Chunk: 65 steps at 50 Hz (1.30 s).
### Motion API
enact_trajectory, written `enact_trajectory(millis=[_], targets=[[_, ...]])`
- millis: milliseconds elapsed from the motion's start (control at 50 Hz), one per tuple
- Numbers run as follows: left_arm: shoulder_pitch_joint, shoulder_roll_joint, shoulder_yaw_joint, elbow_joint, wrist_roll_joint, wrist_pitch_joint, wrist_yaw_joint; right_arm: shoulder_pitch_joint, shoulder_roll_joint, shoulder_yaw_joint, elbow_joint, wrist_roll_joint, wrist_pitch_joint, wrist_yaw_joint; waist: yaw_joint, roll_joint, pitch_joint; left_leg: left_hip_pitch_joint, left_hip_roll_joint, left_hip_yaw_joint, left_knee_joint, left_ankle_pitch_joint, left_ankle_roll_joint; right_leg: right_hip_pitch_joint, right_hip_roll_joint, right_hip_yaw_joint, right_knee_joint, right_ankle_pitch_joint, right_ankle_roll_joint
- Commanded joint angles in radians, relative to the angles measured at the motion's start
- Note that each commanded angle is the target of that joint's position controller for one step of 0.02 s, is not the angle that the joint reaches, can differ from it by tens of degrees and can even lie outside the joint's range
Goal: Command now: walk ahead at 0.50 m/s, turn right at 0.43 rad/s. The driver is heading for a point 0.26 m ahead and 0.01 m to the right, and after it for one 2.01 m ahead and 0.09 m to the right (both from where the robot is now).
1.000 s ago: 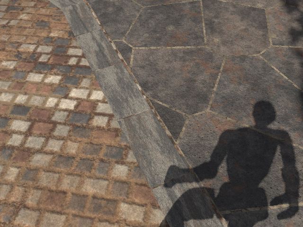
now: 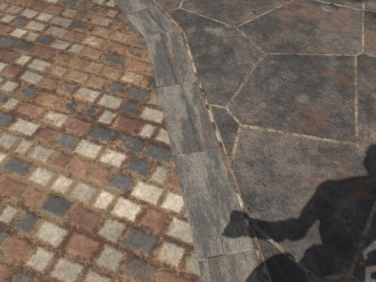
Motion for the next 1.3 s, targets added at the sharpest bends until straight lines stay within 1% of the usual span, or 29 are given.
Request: enact_trajectory(millis=[20,40,60,120,240,320,380,420,440,460,480,500,520,540,560,600,700,800,840,880,900,920,940,960,980,1020,1120,1220,1300], targets=[[0.233,0.153,0.047,-0.022,-0.001,0.005,0.019,-0.082,-0.126,-0.008,-0.148,0.034,-0.077,0.025,0.120,-0.082,-0.204,-0.637,0.048,-0.110,0.384,0.050,0.013,0.707,-0.330,0.633,-0.303,-0.164,-0.229],[0.175,0.136,0.039,-0.036,0.003,0.009,0.019,-0.117,-0.120,-0.009,-0.156,0.014,-0.081,0.021,0.082,0.004,-0.114,-0.603,0.083,-0.094,0.287,0.100,0.011,0.546,-0.295,0.544,-0.324,-0.071,-0.209],[0.136,0.117,0.031,-0.051,0.010,0.009,0.022,-0.115,-0.128,-0.018,-0.159,-0.006,-0.074,0.015,0.047,0.004,-0.082,-0.536,0.111,-0.092,0.209,0.136,0.003,0.441,-0.262,0.484,-0.347,0.026,-0.199],[0.110,0.126,0.033,-0.066,0.009,0.009,0.033,-0.065,-0.098,-0.017,-0.158,-0.017,-0.045,0.006,0.000,-0.052,-0.063,-0.459,0.123,-0.064,0.096,0.172,-0.042,0.301,-0.212,0.390,-0.384,0.190,-0.208],[0.192,0.160,0.044,-0.032,-0.009,0.024,0.062,-0.263,-0.042,0.004,-0.206,-0.012,-0.043,0.004,0.073,-0.077,-0.041,-0.381,0.055,-0.036,-0.317,0.517,-0.089,0.227,-0.123,0.283,-0.354,0.188,-0.134],[0.257,0.145,0.038,-0.001,-0.011,0.038,0.068,-0.339,-0.061,-0.001,-0.222,0.004,-0.062,0.026,0.109,-0.094,-0.041,-0.356,0.035,-0.048,-0.448,0.557,-0.069,0.336,-0.171,0.355,-0.292,0.122,-0.118],[0.258,0.146,0.039,0.009,-0.002,0.045,0.069,-0.314,-0.089,-0.014,-0.221,0.004,-0.074,0.035,0.086,-0.124,-0.035,-0.322,0.034,-0.043,-0.498,0.444,-0.018,0.431,-0.218,0.417,-0.220,0.187,-0.100],[0.227,0.120,0.029,-0.002,0.003,0.045,0.064,-0.154,-0.130,-0.037,-0.185,-0.007,-0.083,0.025,-0.002,-0.121,-0.123,-0.075,0.047,-0.035,-0.543,0.451,0.050,0.413,-0.156,0.375,-0.052,0.374,-0.060],[0.215,0.084,0.012,-0.024,0.018,0.041,0.062,0.007,-0.184,-0.052,-0.170,-0.018,-0.083,0.018,-0.074,-0.035,-0.263,0.184,0.197,-0.189,-0.506,0.476,0.123,0.288,-0.099,0.304,0.206,0.246,-0.025],[0.366,0.025,-0.006,-0.022,-0.007,0.028,0.061,0.121,-0.258,-0.078,-0.117,-0.016,-0.068,0.024,-0.036,0.280,-0.380,0.525,0.392,-0.610,-0.555,0.291,0.297,-0.083,0.053,0.189,0.546,-0.221,0.053],[0.348,0.092,0.000,-0.010,-0.014,0.020,0.060,0.135,-0.170,-0.058,-0.112,0.015,-0.063,0.031,-0.058,0.240,-0.327,0.513,0.423,-0.761,-0.644,0.070,0.289,-0.233,0.012,0.229,0.669,-0.410,0.058],[0.231,0.145,0.015,-0.027,-0.018,0.017,0.057,0.080,-0.119,-0.042,-0.119,0.018,-0.059,0.028,-0.075,0.127,-0.176,0.387,0.383,-0.629,-0.665,0.041,0.245,-0.281,-0.029,0.229,0.705,-0.330,0.058],[0.153,0.135,0.012,-0.048,-0.008,0.016,0.057,0.023,-0.106,-0.034,-0.130,0.005,-0.050,0.028,-0.057,0.044,-0.101,0.263,0.339,-0.511,-0.683,0.127,0.218,-0.264,-0.071,0.181,0.678,-0.258,0.059],[0.110,0.121,0.013,-0.063,0.008,0.011,0.054,-0.010,-0.090,-0.026,-0.126,0.000,-0.047,0.030,-0.036,0.024,-0.035,0.164,0.302,-0.438,-0.713,0.235,0.216,-0.255,-0.101,0.158,0.611,-0.208,0.063],[0.110,0.110,0.015,-0.067,0.016,0.010,0.052,-0.024,-0.078,-0.019,-0.125,-0.006,-0.049,0.031,-0.009,0.056,-0.028,0.103,0.266,-0.388,-0.732,0.323,0.209,-0.206,-0.130,0.143,0.558,-0.175,0.066],[0.133,0.075,0.008,-0.064,0.017,0.010,0.048,-0.027,-0.076,-0.017,-0.117,0.005,-0.047,0.035,0.016,0.096,-0.040,0.051,0.224,-0.328,-0.756,0.437,0.219,-0.150,-0.136,0.110,0.470,-0.167,0.082],[-0.021,0.022,-0.017,-0.101,0.023,-0.004,0.043,0.013,-0.146,-0.039,-0.086,0.024,-0.029,0.013,-0.017,0.078,-0.025,-0.032,0.185,-0.220,-0.782,0.505,0.214,-0.062,-0.111,0.071,0.115,0.034,0.124],[-0.138,0.060,-0.005,-0.128,0.006,-0.022,0.028,0.096,-0.154,-0.042,-0.054,0.035,-0.006,0.004,-0.046,0.090,-0.020,-0.023,0.200,-0.266,-0.727,0.410,0.180,0.060,-0.064,0.088,-0.069,0.155,0.126],[-0.119,0.086,0.008,-0.128,0.003,-0.030,0.027,0.091,-0.162,-0.046,-0.055,0.035,0.002,-0.001,-0.017,0.104,-0.025,-0.010,0.213,-0.310,-0.680,0.370,0.156,0.134,-0.063,0.093,-0.118,0.119,0.104],[0.017,0.126,0.033,-0.093,0.012,-0.034,0.039,0.078,-0.125,-0.035,-0.063,0.027,0.006,-0.003,0.059,0.095,-0.085,-0.064,0.149,-0.287,-0.536,0.403,0.110,0.355,-0.084,0.087,-0.167,0.086,0.061],[0.169,0.184,0.051,-0.077,0.028,-0.034,0.050,0.058,-0.067,-0.014,-0.088,0.013,0.002,-0.001,0.131,0.005,-0.204,-0.185,0.084,-0.220,-0.274,0.298,0.071,0.583,-0.243,0.231,-0.156,0.048,0.000],[0.260,0.267,0.072,-0.054,0.036,-0.016,0.052,0.169,0.009,0.009,-0.119,0.026,-0.012,-0.003,0.102,-0.277,-0.333,-0.496,-0.031,-0.088,0.046,-0.067,0.015,0.867,-0.470,0.604,-0.218,-0.097,-0.143],[0.272,0.206,0.061,-0.040,0.022,-0.010,0.047,0.174,-0.073,-0.008,-0.110,0.046,-0.016,-0.005,0.109,-0.276,-0.301,-0.636,0.022,-0.122,0.222,-0.119,0.003,0.836,-0.494,0.768,-0.287,-0.311,-0.177],[0.230,0.139,0.043,-0.045,0.015,-0.010,0.048,0.095,-0.130,-0.026,-0.112,0.049,-0.011,-0.004,0.118,-0.176,-0.177,-0.672,0.062,-0.132,0.279,-0.030,0.002,0.728,-0.452,0.636,-0.305,-0.322,-0.139],[0.171,0.107,0.031,-0.047,0.019,-0.010,0.046,0.051,-0.127,-0.029,-0.116,0.039,-0.004,-0.004,0.095,-0.121,-0.111,-0.644,0.091,-0.111,0.273,0.047,-0.004,0.618,-0.405,0.507,-0.323,-0.220,-0.111],[0.094,0.061,0.017,-0.038,0.029,-0.011,0.043,0.019,-0.099,-0.033,-0.126,0.030,0.012,0.002,0.046,-0.127,-0.030,-0.580,0.136,-0.106,0.212,0.133,-0.011,0.458,-0.337,0.335,-0.380,-0.051,-0.089],[0.088,0.106,0.040,0.007,0.026,-0.030,0.047,-0.044,-0.043,-0.022,-0.168,0.023,0.036,0.014,0.025,-0.083,0.000,-0.568,0.156,-0.089,0.079,0.276,-0.034,0.393,-0.330,0.130,-0.453,0.181,-0.108],[0.117,0.153,0.051,0.043,0.017,-0.017,0.056,-0.191,-0.026,-0.008,-0.212,0.024,0.026,0.045,0.073,-0.057,0.027,-0.510,0.138,-0.024,-0.192,0.486,-0.014,0.422,-0.310,-0.032,-0.456,0.225,-0.074],[0.175,0.188,0.061,0.080,-0.004,0.002,0.055,-0.291,-0.036,-0.008,-0.265,0.027,0.028,0.064,0.095,-0.053,0.058,-0.496,0.118,0.019,-0.305,0.420,0.028,0.520,-0.345,-0.078,-0.421,0.265,-0.048]])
